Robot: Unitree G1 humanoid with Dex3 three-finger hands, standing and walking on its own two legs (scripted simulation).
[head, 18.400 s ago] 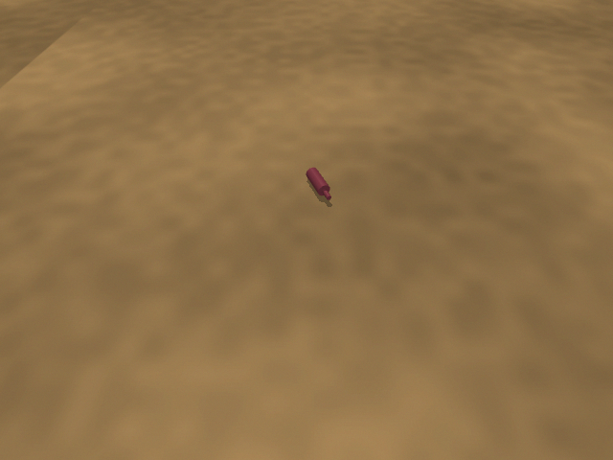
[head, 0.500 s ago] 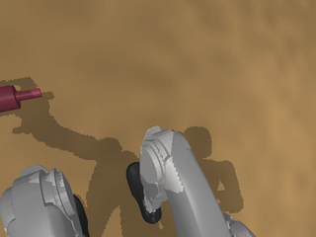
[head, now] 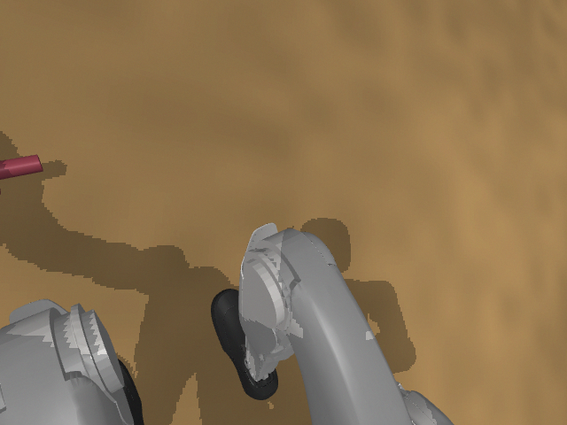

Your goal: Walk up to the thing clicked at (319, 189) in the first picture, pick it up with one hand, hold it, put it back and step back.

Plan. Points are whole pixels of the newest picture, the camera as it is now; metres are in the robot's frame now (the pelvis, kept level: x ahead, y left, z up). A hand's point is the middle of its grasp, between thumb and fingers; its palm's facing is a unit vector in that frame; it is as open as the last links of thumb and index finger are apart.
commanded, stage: rest palm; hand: left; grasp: from above
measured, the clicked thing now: out of the picture +0.48 +0.28 -0.27
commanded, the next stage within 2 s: close in 0.16 s
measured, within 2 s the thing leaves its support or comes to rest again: neither
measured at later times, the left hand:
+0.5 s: hand out of the picture +0.46 +0.29 -0.26, palm faces -0.46 -0.10 -0.88, open 12.5 cm
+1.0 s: hand out of the picture +0.46 +0.30 -0.25, palm faces -0.46 -0.11 -0.88, open 10.2 cm
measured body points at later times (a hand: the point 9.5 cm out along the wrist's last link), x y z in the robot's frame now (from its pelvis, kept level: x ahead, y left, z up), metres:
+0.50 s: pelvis +0.00 +0.00 +0.00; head +0.29 +0.12 +0.32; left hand +0.48 +0.30 -0.21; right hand +0.04 -0.25 -0.05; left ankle +0.06 +0.11 -0.27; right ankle +0.11 -0.10 -0.27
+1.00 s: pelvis +0.00 +0.00 +0.00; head +0.28 +0.12 +0.32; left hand +0.48 +0.30 -0.20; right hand +0.04 -0.25 -0.05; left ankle +0.06 +0.11 -0.27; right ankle +0.11 -0.10 -0.27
